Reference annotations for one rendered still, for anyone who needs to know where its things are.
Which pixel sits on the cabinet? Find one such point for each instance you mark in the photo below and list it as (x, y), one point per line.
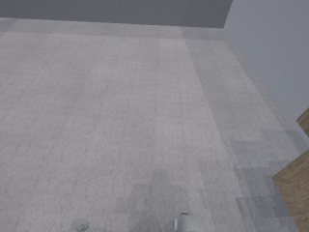
(293, 184)

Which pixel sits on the left robot hand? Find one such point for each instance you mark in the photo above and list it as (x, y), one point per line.
(79, 227)

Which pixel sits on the right robot thigh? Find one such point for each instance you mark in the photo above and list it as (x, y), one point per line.
(187, 223)

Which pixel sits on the drawer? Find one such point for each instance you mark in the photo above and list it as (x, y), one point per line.
(303, 121)

